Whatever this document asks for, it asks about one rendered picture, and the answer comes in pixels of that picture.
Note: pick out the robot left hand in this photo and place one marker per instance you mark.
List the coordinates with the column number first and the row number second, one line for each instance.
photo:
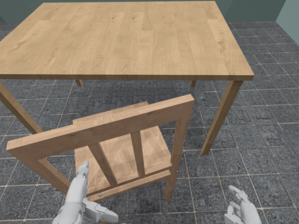
column 77, row 194

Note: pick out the robot left forearm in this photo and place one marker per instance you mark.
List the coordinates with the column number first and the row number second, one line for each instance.
column 71, row 213

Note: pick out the robot right hand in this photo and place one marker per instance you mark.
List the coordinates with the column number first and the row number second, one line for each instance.
column 246, row 213

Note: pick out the table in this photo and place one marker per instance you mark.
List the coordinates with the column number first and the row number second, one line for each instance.
column 152, row 40

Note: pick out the chair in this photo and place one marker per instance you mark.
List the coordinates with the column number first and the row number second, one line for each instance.
column 124, row 147

